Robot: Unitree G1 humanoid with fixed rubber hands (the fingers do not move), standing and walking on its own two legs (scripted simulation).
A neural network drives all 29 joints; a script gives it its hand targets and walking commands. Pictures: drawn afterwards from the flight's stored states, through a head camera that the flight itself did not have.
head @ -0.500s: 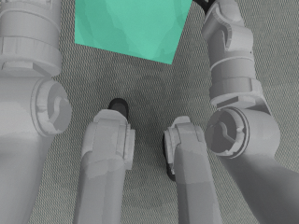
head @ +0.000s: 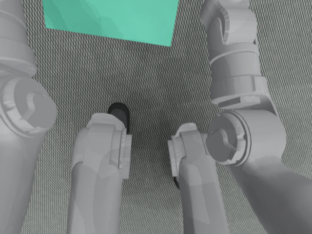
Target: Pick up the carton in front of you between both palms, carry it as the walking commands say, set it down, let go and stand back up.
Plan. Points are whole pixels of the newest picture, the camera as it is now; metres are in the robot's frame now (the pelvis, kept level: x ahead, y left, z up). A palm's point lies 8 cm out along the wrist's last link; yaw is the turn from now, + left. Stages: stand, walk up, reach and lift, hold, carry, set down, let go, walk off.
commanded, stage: set down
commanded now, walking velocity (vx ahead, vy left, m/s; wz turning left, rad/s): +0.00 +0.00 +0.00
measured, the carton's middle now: out of the picture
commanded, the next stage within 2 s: let go in 1.92 s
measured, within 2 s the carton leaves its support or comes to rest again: rests again in 0.74 s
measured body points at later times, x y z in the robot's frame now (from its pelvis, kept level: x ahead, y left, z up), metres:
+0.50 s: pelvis -0.01 +0.03 -0.02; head +0.37 +0.08 +0.22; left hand +0.57 +0.31 -0.16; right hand +0.59 +0.00 -0.17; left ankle +0.13 +0.13 -0.37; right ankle +0.05 -0.10 -0.37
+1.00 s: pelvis -0.04 +0.01 -0.03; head +0.34 +0.06 +0.19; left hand +0.54 +0.32 -0.18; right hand +0.56 -0.07 -0.18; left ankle +0.13 +0.13 -0.37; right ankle +0.05 -0.09 -0.37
